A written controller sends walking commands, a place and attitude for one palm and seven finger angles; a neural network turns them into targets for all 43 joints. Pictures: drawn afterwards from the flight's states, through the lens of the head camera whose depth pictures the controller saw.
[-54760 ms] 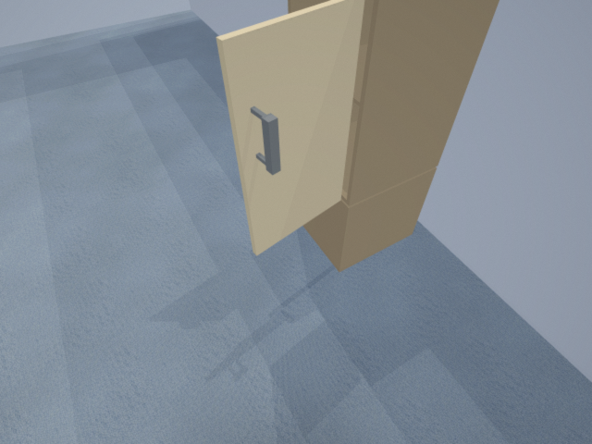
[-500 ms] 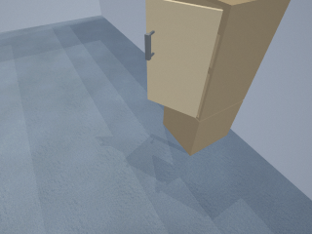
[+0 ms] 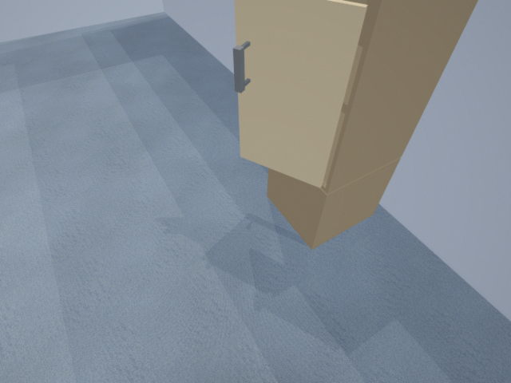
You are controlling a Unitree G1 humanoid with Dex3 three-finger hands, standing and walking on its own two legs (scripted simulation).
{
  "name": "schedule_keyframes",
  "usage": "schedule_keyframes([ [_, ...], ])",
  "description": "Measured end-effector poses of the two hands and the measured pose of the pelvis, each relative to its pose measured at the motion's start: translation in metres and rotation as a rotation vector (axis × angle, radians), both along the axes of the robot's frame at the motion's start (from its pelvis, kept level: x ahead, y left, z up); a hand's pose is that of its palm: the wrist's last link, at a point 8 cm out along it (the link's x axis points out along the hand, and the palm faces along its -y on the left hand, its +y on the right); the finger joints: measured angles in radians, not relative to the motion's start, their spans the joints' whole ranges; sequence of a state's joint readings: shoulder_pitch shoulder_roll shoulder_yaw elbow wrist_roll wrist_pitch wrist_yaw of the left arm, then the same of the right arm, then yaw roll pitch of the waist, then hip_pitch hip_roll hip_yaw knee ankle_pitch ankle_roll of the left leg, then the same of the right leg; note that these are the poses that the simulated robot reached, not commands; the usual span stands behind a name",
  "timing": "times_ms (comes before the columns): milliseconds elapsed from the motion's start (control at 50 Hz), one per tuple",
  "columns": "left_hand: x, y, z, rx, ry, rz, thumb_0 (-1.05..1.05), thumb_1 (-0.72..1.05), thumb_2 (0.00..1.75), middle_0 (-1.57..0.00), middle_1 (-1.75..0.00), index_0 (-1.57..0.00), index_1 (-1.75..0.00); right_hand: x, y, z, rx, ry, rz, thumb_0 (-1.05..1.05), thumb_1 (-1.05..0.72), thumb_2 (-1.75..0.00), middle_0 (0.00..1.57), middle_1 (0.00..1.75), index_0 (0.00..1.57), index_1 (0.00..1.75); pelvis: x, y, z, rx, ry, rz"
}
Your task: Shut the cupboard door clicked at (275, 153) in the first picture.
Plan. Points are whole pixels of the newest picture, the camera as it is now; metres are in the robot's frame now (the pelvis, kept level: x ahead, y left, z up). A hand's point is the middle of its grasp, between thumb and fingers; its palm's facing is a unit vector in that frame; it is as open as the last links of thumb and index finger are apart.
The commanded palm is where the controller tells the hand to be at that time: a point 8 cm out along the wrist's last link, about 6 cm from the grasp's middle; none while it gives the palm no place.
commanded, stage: look to check the result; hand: left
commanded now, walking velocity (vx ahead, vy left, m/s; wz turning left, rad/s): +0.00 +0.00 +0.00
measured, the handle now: (243, 67) +0.92 +0.08 +0.04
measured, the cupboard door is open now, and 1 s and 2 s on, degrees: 29 29 29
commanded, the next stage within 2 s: walk to a spot facing it in 0.16 s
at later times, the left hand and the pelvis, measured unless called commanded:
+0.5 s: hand out of the picture +0.04 +0.20 -0.18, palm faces +0.09 -0.97 -0.24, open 7.4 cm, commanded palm none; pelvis +0.01 +0.00 -0.01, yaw +5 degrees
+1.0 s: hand out of the picture +0.03 +0.24 -0.16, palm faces +0.35 -0.89 -0.29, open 7.4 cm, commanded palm none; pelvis +0.00 -0.01 -0.01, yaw +22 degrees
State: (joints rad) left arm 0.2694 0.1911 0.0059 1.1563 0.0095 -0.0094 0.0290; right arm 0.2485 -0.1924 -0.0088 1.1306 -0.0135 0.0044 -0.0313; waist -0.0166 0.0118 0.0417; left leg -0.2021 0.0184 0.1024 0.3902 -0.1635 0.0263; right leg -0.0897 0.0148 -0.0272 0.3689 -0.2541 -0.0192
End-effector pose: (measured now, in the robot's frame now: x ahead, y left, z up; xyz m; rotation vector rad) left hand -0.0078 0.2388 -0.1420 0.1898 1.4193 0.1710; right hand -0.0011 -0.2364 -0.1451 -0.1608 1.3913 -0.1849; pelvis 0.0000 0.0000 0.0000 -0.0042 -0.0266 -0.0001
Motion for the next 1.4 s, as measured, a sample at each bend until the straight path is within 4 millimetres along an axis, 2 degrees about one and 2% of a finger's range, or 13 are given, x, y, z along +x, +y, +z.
schedule_keyframes([
  [240, 0.034, 0.004, 0.003, 0.012, -0.066, -0.017, 0.01, 0.9, 0.89, -0.2, -0.3, -0.2, -0.3, 0.032, -0.014, 0.005, -0.027, -0.053, 0.028, 0.0, -0.91, -0.9, 0.2, 0.3, 0.2, 0.3, 0.009, -0.003, 0.001, 0.002, -0.001, 0.004],
  [380, 0.045, 0.005, 0.003, 0.021, -0.088, -0.009, 0.01, 0.9, 0.89, -0.2, -0.3, -0.2, -0.3, 0.043, -0.017, 0.005, -0.032, -0.064, 0.042, 0.0, -0.91, -0.9, 0.2, 0.3, 0.2, 0.3, 0.013, -0.005, 0.0, 0.004, 0.003, 0.021],
  [460, 0.042, 0.003, -0.001, 0.02, -0.1, 0.033, 0.01, 0.9, 0.89, -0.2, -0.3, -0.2, -0.3, 0.044, -0.012, 0.0, -0.017, -0.038, 0.066, 0.0, -0.91, -0.9, 0.2, 0.3, 0.19, 0.3, 0.012, -0.005, -0.004, 0.0, 0.005, 0.057],
  [540, 0.031, 0.006, -0.011, 0.013, -0.112, 0.094, 0.01, 0.9, 0.89, -0.2, -0.3, -0.2, -0.3, 0.047, -0.003, -0.007, -0.012, -0.006, 0.1, 0.0, -0.91, -0.9, 0.2, 0.3, 0.19, 0.3, 0.01, -0.001, -0.012, -0.017, -0.004, 0.11],
  [680, 0.004, 0.026, -0.032, 0.0, -0.086, 0.188, 0.01, 0.9, 0.89, -0.21, -0.3, -0.2, -0.3, 0.069, 0.017, -0.012, -0.027, -0.034, 0.187, 0.01, -0.91, -0.9, 0.2, 0.3, 0.2, 0.3, 0.007, 0.018, -0.027, -0.006, -0.01, 0.19],
  [780, 0.002, 0.04, -0.016, 0.023, -0.101, 0.217, 0.01, 0.91, 0.89, -0.2, -0.3, -0.2, -0.3, 0.079, 0.025, -0.002, -0.028, -0.044, 0.246, 0.0, -0.91, -0.9, 0.2, 0.3, 0.2, 0.3, 0.0, 0.021, -0.016, -0.011, 0.022, 0.237],
  [880, 0.009, 0.048, 0.002, 0.061, -0.172, 0.248, 0.01, 0.91, 0.89, -0.2, -0.3, -0.2, -0.3, 0.095, 0.02, 0.005, -0.028, -0.046, 0.305, 0.0, -0.91, -0.9, 0.2, 0.3, 0.2, 0.3, -0.003, 0.014, -0.007, -0.03, 0.048, 0.297],
  [940, 0.012, 0.046, 0.009, 0.084, -0.206, 0.27, 0.01, 0.91, 0.89, -0.2, -0.3, -0.2, -0.3, 0.108, 0.012, 0.006, -0.029, -0.052, 0.338, 0.0, -0.91, -0.9, 0.21, 0.3, 0.2, 0.3, -0.002, 0.006, -0.006, -0.035, 0.057, 0.338],
  [1020, 0.011, 0.034, 0.015, 0.116, -0.241, 0.308, 0.01, 0.91, 0.89, -0.2, -0.3, -0.2, -0.3, 0.13, -0.003, 0.001, -0.027, -0.061, 0.385, 0.0, -0.91, -0.9, 0.21, 0.3, 0.2, 0.3, 0.002, -0.011, -0.008, -0.034, 0.065, 0.399],
  [1100, -0.008, 0.015, 0.016, 0.153, -0.236, 0.359, 0.01, 0.9, 0.89, -0.2, -0.3, -0.2, -0.3, 0.16, -0.015, -0.008, -0.017, -0.081, 0.431, 0.01, -0.91, -0.9, 0.2, 0.3, 0.2, 0.3, 0.006, -0.028, -0.015, -0.01, 0.07, 0.455],
  [1200, -0.037, -0.011, 0.019, 0.137, -0.172, 0.443, 0.01, 0.9, 0.89, -0.2, -0.3, -0.2, -0.3, 0.193, -0.008, -0.001, 0.002, -0.11, 0.508, 0.01, -0.91, -0.9, 0.2, 0.3, 0.19, 0.3, 0.013, -0.033, -0.007, 0.013, 0.052, 0.529],
  [1300, -0.065, -0.03, 0.011, 0.104, -0.146, 0.54, 0.01, 0.9, 0.89, -0.21, -0.3, -0.2, -0.3, 0.222, 0.022, 0.002, 0.021, -0.12, 0.619, 0.01, -0.91, -0.9, 0.2, 0.3, 0.19, 0.3, 0.017, -0.031, -0.007, 0.033, 0.047, 0.61],
  [1400, -0.106, -0.038, -0.01, 0.073, -0.111, 0.661, 0.01, 0.9, 0.89, -0.21, -0.3, -0.2, -0.3, 0.252, 0.073, 0.001, 0.032, -0.181, 0.755, 0.01, -0.91, -0.9, 0.2, 0.3, 0.19, 0.3, 0.015, -0.018, -0.02, 0.017, 0.044, 0.688],
])
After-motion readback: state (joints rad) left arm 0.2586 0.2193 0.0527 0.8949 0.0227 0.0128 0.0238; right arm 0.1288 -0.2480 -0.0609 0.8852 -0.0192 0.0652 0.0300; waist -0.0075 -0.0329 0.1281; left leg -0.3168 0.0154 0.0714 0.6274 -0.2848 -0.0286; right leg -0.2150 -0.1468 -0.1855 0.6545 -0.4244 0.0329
